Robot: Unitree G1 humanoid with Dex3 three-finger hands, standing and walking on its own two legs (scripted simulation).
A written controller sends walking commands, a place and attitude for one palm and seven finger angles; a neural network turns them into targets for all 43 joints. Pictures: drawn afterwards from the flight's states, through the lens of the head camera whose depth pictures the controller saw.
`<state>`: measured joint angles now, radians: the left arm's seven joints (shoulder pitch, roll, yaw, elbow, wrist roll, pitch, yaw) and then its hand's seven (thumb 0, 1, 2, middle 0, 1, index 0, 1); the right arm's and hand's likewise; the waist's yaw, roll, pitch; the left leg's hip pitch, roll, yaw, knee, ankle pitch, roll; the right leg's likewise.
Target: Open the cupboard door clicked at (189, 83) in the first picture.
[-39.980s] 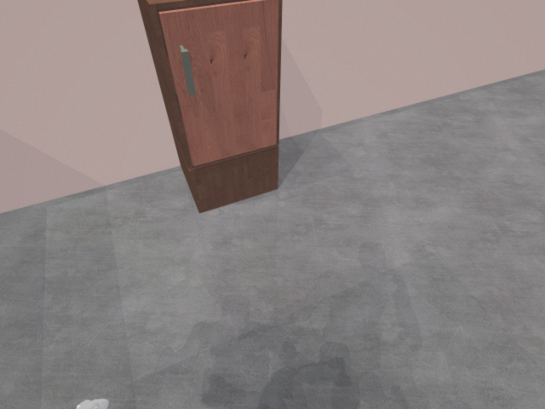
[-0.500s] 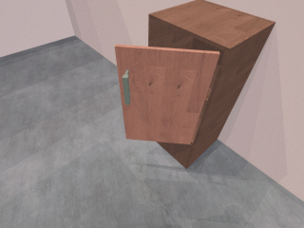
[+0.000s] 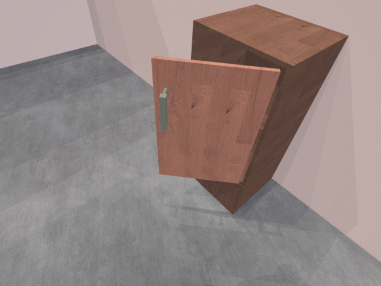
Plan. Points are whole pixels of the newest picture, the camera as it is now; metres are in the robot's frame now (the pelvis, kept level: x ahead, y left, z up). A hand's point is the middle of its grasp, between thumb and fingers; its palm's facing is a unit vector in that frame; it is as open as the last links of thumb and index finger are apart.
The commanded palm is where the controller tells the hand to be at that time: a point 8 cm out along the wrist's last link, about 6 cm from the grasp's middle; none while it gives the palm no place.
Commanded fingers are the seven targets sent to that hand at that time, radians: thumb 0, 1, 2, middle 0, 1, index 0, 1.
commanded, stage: look again from close up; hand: left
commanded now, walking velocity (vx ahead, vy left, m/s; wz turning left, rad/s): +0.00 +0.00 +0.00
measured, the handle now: (164, 109) +0.66 +0.13 -0.02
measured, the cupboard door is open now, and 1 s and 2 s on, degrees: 42 42 42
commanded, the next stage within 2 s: shuffle to correct the standing spot in 0.26 s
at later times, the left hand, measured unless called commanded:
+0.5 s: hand out of the picture -0.02 +0.15 -0.17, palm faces +0.03 -0.99 -0.15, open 7.4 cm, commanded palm none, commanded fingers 0.00 0.90 0.90 -0.20 -0.30 -0.20 -0.30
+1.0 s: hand out of the picture +0.06 +0.13 -0.18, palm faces +0.02 -0.99 -0.12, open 7.4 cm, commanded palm none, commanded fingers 0.00 0.90 0.90 -0.20 -0.30 -0.20 -0.30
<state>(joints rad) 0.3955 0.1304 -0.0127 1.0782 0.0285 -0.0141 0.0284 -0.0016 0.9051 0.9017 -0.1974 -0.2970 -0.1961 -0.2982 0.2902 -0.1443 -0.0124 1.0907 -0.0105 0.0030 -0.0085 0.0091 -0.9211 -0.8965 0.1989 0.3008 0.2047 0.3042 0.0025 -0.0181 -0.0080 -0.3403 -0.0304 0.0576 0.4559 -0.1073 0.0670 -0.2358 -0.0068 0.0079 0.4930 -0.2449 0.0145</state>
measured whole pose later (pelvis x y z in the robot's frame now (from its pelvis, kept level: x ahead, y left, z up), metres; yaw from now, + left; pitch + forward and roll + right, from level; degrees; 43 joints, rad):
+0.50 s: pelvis +0.02 -0.01 +0.00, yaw +0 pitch +0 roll -1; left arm 0.40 0.14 0.00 1.08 0.03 -0.01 0.02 0.00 0.91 0.90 -0.20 -0.30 -0.19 -0.30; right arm 0.31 -0.13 -0.01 1.11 -0.01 0.00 -0.01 0.01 -0.91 -0.90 0.20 0.30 0.20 0.30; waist 0.00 -0.01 -0.01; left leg -0.32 -0.03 0.06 0.45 -0.17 0.06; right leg -0.22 0.00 0.01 0.49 -0.31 0.00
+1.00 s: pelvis +0.11 -0.02 +0.00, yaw -2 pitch -1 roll +0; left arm 0.39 0.11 0.01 1.11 0.02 0.00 0.03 0.00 0.91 0.90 -0.20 -0.30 -0.20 -0.30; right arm 0.26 -0.14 -0.01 1.08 -0.01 -0.05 -0.05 0.01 -0.93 -0.90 0.20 0.30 0.20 0.30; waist 0.00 -0.04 0.04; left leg -0.21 0.00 0.10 0.56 -0.33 0.05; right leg -0.22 0.00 -0.01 0.74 -0.46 -0.01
